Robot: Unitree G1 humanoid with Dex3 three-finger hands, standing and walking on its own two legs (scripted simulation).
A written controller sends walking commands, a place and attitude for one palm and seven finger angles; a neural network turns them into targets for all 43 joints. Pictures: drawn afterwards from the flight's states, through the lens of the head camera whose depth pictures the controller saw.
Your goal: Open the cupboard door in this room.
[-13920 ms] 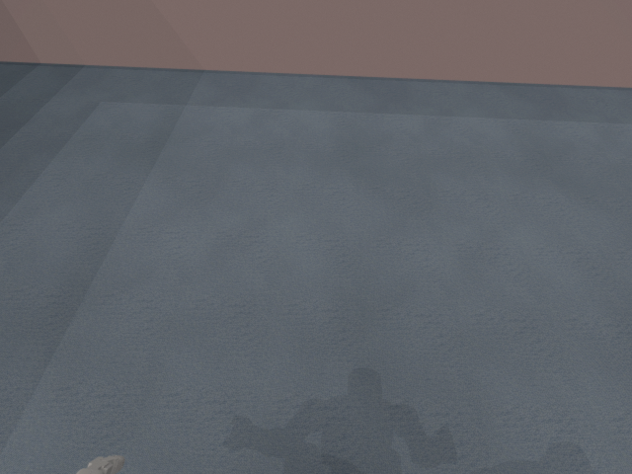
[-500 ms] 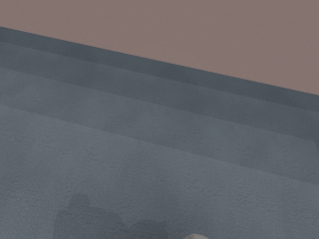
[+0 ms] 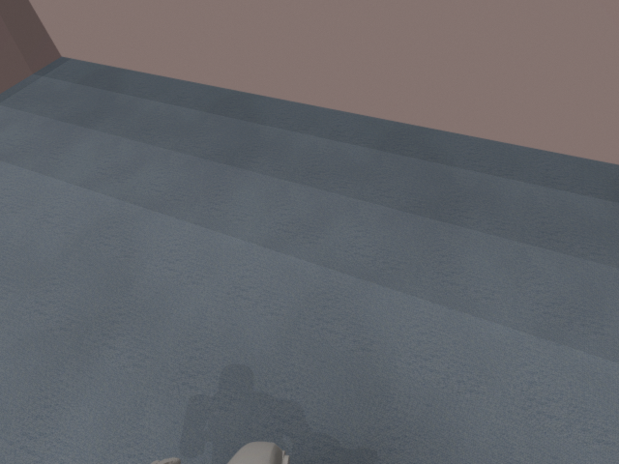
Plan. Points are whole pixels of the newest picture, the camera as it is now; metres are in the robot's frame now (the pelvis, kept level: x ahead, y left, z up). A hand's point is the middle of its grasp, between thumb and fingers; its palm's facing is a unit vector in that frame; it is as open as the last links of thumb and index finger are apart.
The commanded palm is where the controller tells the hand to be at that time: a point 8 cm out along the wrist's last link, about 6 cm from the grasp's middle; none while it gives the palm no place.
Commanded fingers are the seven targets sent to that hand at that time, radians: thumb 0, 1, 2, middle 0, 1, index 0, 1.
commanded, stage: turn or walk to find it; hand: left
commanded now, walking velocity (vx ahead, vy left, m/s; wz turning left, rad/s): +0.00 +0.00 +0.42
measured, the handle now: out of the picture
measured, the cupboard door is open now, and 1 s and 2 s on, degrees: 0 0 0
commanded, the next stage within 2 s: none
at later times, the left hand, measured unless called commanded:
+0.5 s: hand out of the picture +0.00 +0.27 -0.17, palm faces +0.24 -0.94 -0.26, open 7.4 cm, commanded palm none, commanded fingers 0.00 0.90 0.90 -0.20 -0.30 -0.20 -0.30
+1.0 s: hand out of the picture -0.06 +0.19 -0.15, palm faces +0.43 -0.86 -0.27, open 7.4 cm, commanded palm none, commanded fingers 0.00 0.90 0.90 -0.20 -0.30 -0.20 -0.30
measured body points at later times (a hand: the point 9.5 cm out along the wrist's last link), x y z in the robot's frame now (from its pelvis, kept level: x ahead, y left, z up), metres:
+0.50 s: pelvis -0.02 +0.04 +0.00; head +0.02 +0.06 +0.45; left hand -0.01 +0.32 -0.15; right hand +0.13 -0.18 -0.14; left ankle -0.04 +0.15 -0.74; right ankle -0.01 -0.11 -0.68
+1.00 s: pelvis -0.03 -0.01 +0.00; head +0.01 -0.02 +0.45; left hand -0.08 +0.24 -0.13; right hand +0.12 -0.23 -0.16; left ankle -0.12 +0.12 -0.68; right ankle +0.02 -0.09 -0.74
